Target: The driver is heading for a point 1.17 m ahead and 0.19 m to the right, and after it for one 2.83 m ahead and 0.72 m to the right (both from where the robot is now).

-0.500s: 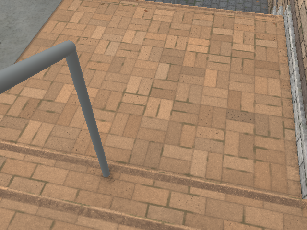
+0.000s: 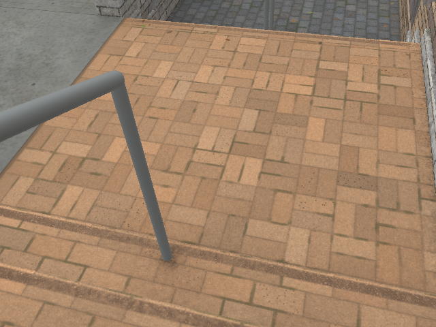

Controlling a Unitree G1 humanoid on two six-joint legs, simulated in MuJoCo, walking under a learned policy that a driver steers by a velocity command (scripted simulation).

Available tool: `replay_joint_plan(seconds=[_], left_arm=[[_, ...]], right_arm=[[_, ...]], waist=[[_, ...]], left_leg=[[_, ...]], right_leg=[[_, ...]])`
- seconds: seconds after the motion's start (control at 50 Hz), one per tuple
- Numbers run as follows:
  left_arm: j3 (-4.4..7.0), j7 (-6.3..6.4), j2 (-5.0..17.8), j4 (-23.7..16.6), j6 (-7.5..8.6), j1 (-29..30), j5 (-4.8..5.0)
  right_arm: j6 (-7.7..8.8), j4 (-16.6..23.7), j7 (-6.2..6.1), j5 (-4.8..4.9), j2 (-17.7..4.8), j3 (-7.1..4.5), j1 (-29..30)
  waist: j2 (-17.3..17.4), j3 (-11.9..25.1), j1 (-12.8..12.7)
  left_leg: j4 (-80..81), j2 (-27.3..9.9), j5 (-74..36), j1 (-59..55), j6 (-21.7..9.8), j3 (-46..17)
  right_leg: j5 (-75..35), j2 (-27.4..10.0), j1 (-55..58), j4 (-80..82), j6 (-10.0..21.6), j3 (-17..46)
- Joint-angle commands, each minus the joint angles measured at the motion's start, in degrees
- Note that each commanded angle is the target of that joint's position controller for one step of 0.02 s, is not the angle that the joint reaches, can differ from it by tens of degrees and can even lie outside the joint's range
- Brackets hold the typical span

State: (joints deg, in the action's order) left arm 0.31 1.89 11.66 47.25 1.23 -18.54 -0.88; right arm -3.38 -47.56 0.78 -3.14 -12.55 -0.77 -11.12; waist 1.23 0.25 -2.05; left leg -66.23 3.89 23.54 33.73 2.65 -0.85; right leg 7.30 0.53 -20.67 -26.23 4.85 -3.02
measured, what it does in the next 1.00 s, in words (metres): steps to the right: left foot, then right foot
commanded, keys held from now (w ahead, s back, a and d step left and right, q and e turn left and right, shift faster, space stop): no key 0.50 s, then w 0.50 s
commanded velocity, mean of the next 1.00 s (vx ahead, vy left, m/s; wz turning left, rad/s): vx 0.14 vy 0.00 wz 0.00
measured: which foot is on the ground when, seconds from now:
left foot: up 0.00-0.10, down 0.12-0.74, up 0.76-1.00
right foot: down 0.00-0.12, up 0.14-0.72, down 0.74-1.00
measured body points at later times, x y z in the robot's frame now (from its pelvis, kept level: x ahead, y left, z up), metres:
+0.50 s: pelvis -0.05 +0.00 -0.02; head -0.04 +0.00 +0.43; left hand +0.01 +0.22 -0.16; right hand -0.07 -0.21 -0.16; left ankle +0.00 +0.10 -0.74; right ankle -0.08 -0.14 -0.45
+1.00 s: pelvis -0.04 -0.13 -0.01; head -0.05 -0.15 +0.44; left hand -0.22 +0.08 -0.13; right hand +0.20 -0.34 -0.09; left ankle +0.08 -0.03 -0.56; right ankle -0.07 -0.25 -0.74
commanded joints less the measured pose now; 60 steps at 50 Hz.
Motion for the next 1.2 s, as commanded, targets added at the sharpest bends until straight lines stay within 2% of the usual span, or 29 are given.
replay_joint_plan(seconds=[0.02, 0.08, 0.12, 0.14, 0.16, 0.18, 0.22, 0.26, 0.36, 0.44, 0.5, 0.52, 0.54, 0.56, 0.58, 0.6, 0.64, 0.7, 0.74, 0.76, 0.78, 0.8, 0.84, 0.88, 0.9, 0.92, 1.0, 1.06, 1.2], left_arm=[[3.58, 2.34, 11.01, -7.09, 3.24, 7.36, -0.15], [3.56, 4.18, 9.02, -7.35, 2.83, 5.00, -1.12], [1.80, 3.19, 3.72, -7.31, 2.60, 3.91, -1.45], [0.81, 3.65, -1.48, -8.95, 2.81, 5.69, -0.48], [-0.06, 4.17, -5.44, -12.02, 2.49, 2.69, 0.30], [-0.08, 3.36, -3.09, -11.40, 1.51, -1.53, -1.02], [2.80, -0.15, 8.60, -3.47, -0.75, -13.77, -3.25], [1.82, -3.04, 8.35, -2.44, -1.60, -18.55, -1.47], [-1.09, -0.10, 4.37, -7.88, -3.12, -5.16, -0.16], [-2.05, 0.04, 1.05, -9.75, -2.88, -0.76, -0.84], [-2.38, -1.38, 0.55, -9.19, -2.56, -2.09, -1.93], [0.35, -0.43, 3.92, -11.49, -3.79, 9.39, -1.33], [-2.43, -2.17, -0.60, -9.92, -3.31, -1.97, -2.03], [0.13, -1.13, 2.40, -9.87, -3.81, 5.84, -1.25], [-0.91, -1.49, -0.33, -10.94, -3.79, 6.38, -0.53], [-2.10, -3.16, 0.05, -9.31, -3.30, -1.85, -2.95], [-0.93, -2.83, 4.13, -7.08, -3.61, -4.45, -1.44], [0.87, -3.48, 6.76, -2.91, -2.16, -13.21, -1.17], [3.84, -3.23, 7.74, 8.13, 2.30, -35.05, -5.05], [5.82, -3.88, 11.60, 13.79, 4.83, -49.20, -9.49], [1.18, -2.60, 3.86, 8.18, 1.64, -42.95, 2.03], [2.61, -1.62, 11.85, 3.62, 0.00, -28.54, 3.27], [3.77, 0.93, 13.72, -0.01, -0.81, -11.64, 1.65], [1.13, 0.69, 5.38, 0.44, 0.13, -6.09, 0.87], [1.66, -4.97, 6.30, 2.36, 4.82, -7.69, -1.86], [1.99, -6.30, 5.03, 1.79, 7.02, -2.80, -3.73], [0.82, -3.22, 5.62, 8.01, 9.84, -11.04, -2.65], [-1.16, -1.75, 1.64, 12.64, 8.81, -25.71, -2.68], [2.67, -2.36, 14.20, 9.47, 5.34, -13.62, -0.41]], right_arm=[[1.54, 1.12, 1.60, -0.22, -3.82, 0.14, -10.18], [2.49, -1.55, 2.06, 0.18, -2.60, -0.44, -18.42], [2.71, -9.66, 1.59, -3.75, 0.22, -1.69, -40.49], [3.83, -12.80, 1.51, -7.53, -0.31, -1.69, -52.44], [4.10, -7.98, 1.38, -8.62, -5.62, -1.28, -43.59], [4.13, -4.01, 2.39, -6.92, -4.78, -1.01, -32.20], [6.23, -0.98, 5.21, 2.31, -6.14, -2.14, -10.42], [9.34, -0.72, 4.75, 0.53, -1.45, 0.44, -2.84], [13.53, -7.05, -2.29, -1.01, -3.36, 1.83, -26.66], [12.28, -8.69, -1.36, -1.64, -2.45, 1.41, -32.16], [12.28, -8.33, -0.54, -0.70, -1.45, 1.47, -28.25], [8.92, -7.48, -2.77, 3.56, -8.22, -1.31, -24.39], [11.66, -8.54, -0.87, -1.82, -4.40, 0.41, -26.98], [8.78, -7.79, -2.72, 3.09, -8.02, -1.77, -22.99], [7.64, -6.84, -2.98, 3.00, -11.12, -2.87, -22.66], [11.90, -7.93, -1.25, -1.59, -7.85, -1.93, -21.39], [12.26, -5.13, -1.73, 1.54, -7.46, -2.28, -13.85], [11.24, 2.14, -1.14, 0.14, -13.76, -4.73, -2.46], [11.44, 6.68, -1.13, -0.35, -7.83, -3.06, 6.40], [11.59, 8.88, -1.10, 1.78, -3.14, -3.06, 4.91], [8.79, 6.39, -0.42, 1.59, -1.36, -3.20, 16.78], [7.42, 14.05, 0.07, 3.90, 2.19, -3.29, 14.71], [5.53, 13.41, -0.04, 0.65, -0.79, -3.16, 15.72], [3.03, 8.18, 0.40, 1.26, -2.17, -3.42, 6.56], [6.06, 3.36, 1.24, 0.18, -3.24, -2.17, -12.52], [7.09, 2.34, 2.86, -1.23, -2.84, -1.58, -14.76], [6.34, 9.02, 2.77, 1.12, -5.15, 0.08, 0.87], [6.51, 11.68, 1.72, -0.35, -2.16, 1.94, 14.30], [9.90, 11.33, 2.24, 1.34, -3.99, 0.49, 15.60]], waist=[[-7.26, 0.12, 3.97], [-5.55, 2.35, 4.38], [2.55, 0.33, 12.83], [3.21, -4.73, 18.45], [7.81, -3.75, 11.35], [11.04, -5.35, 7.11], [3.26, -2.82, -2.60], [0.54, -1.45, -9.30], [4.66, 1.05, 7.04], [6.03, 0.42, 10.52], [4.51, 0.37, 8.37], [-12.50, 8.81, 8.39], [14.22, -4.23, 6.47], [-5.47, 6.72, 7.05], [0.90, 5.75, 6.91], [14.60, -11.13, 4.62], [5.10, -5.19, 2.30], [7.09, 0.60, -2.56], [-5.77, 3.62, -14.52], [-13.11, -5.65, -18.70], [-3.99, -11.02, -21.20], [-12.19, -9.62, -10.62], [-10.19, -12.50, -3.34], [-12.42, -9.62, 4.83], [-23.96, -16.45, 8.04], [-10.22, -11.23, 10.28], [-4.12, -2.11, 0.70], [-8.85, 0.46, -9.14], [-9.99, 1.82, -6.01]], left_leg=[[14.45, -1.54, -4.67, -13.63, -1.01, 4.33], [34.51, -2.49, -7.68, -24.03, -2.87, 0.43], [30.41, -5.13, -10.19, -47.11, -5.77, -1.48], [28.54, -12.38, -5.82, -53.25, -14.28, -20.85], [41.70, -24.12, -21.22, -46.57, -20.90, -39.91], [47.96, -28.14, -12.56, -35.08, -26.12, -44.89], [49.74, -17.68, 12.92, -6.73, -20.00, -31.72], [50.01, -12.59, 9.05, 15.05, -15.18, -22.29], [42.51, -11.87, -6.53, -14.51, -12.30, -17.61], [42.06, -19.43, -16.83, -30.45, -17.10, -22.29], [43.01, -18.73, -11.69, -22.85, -16.60, -21.68], [41.35, -16.51, -16.18, -24.59, -18.98, -19.36], [45.30, -19.21, -4.40, -14.65, -14.83, -21.27], [42.88, -16.63, -5.29, -21.18, -17.78, -18.85], [44.65, -17.16, -3.91, -18.57, -18.01, -19.45], [50.30, -21.55, 8.79, -10.25, -12.00, -19.93], [53.54, -19.85, 21.15, 2.50, -9.76, -19.35], [53.11, -20.66, 23.54, 5.73, -8.74, -17.99], [26.63, -8.33, 24.18, 16.14, -5.44, -4.99], [11.45, 4.11, 14.69, 42.82, -6.06, -3.50], [-7.50, 5.16, 21.54, 47.50, -6.90, -6.80], [-4.41, 4.84, 14.88, 54.61, -6.74, -9.79], [-6.95, -1.04, -0.92, 47.45, -3.58, -8.07], [-9.05, -2.58, -16.80, 25.29, -0.07, -5.47], [-30.77, -2.57, -23.81, 23.77, -2.62, -2.36], [-31.66, -2.94, -26.98, 15.13, -4.30, -0.07], [-19.07, -7.47, -25.42, 13.23, -1.03, 4.63], [6.10, -9.13, -20.64, 32.36, -1.36, 2.20], [36.29, -1.36, -12.62, -4.24, -5.60, 11.94]], right_leg=[[33.53, -12.95, -9.33, 22.27, 2.54, 17.65], [36.33, -11.72, -6.15, 11.18, 2.25, 16.33], [33.26, -1.37, -35.53, -12.11, 0.12, 9.77], [24.50, 10.75, -56.90, -29.67, -0.92, 15.55], [25.93, 16.43, -65.93, -46.47, -4.02, 23.56], [19.42, 14.15, -68.81, -55.14, -6.73, 26.64], [6.05, 8.65, -51.94, -83.52, -7.03, 15.04], [-0.55, 4.45, -35.74, -102.91, -8.74, 5.68], [2.10, -0.53, -48.72, -103.45, -11.13, 7.18], [4.64, -3.17, -57.35, -96.19, -10.47, 10.71], [3.08, -7.60, -51.14, -89.70, -10.45, 6.83], [12.73, -2.33, -36.75, -77.58, -10.04, 3.80], [4.98, -8.94, -45.63, -85.36, -8.92, 6.16], [12.52, -3.11, -34.70, -74.44, -9.02, 3.78], [15.45, -3.49, -31.44, -71.02, -8.83, 1.54], [6.21, -11.05, -38.50, -58.13, -7.54, 6.56], [5.91, -9.34, -14.35, -33.76, -9.99, 3.27], [12.88, -5.35, 8.49, -24.07, -8.93, 2.27], [11.25, -2.60, 31.84, -10.97, -8.61, 0.58], [27.26, -8.58, 39.50, -11.53, -0.90, 18.11], [30.04, -14.05, 27.75, -6.87, -0.58, 32.60], [55.97, -21.91, 26.00, 16.25, 4.72, 59.62], [68.32, -22.19, 13.01, 21.10, 5.56, 60.28], [45.41, -15.11, -6.45, 16.36, 2.87, 40.20], [32.71, -10.36, -25.31, 13.47, 8.08, 29.67], [27.62, -7.07, -29.54, 12.19, 5.52, 22.64], [28.07, -9.18, -18.81, 11.88, 7.01, 23.52], [18.90, -14.91, 20.95, 8.96, 9.58, 28.26], [-15.19, -12.93, 16.97, 3.58, 11.44, 20.82]])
